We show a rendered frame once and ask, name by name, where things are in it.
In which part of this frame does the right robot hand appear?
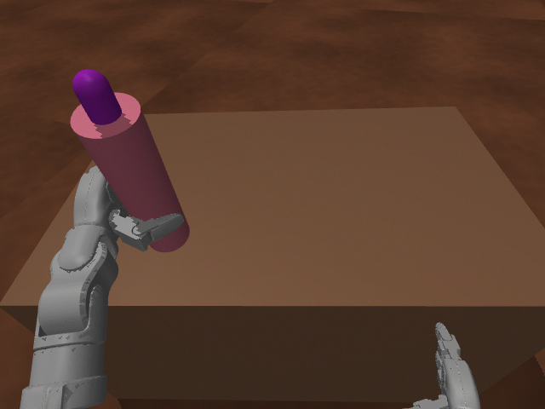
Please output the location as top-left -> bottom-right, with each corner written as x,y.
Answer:
404,322 -> 481,409

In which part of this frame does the left robot arm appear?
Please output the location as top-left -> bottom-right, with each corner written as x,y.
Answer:
20,225 -> 118,409

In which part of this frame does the bottle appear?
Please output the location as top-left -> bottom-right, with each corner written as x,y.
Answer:
70,69 -> 190,252

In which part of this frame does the left robot hand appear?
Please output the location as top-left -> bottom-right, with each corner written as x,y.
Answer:
73,165 -> 184,251

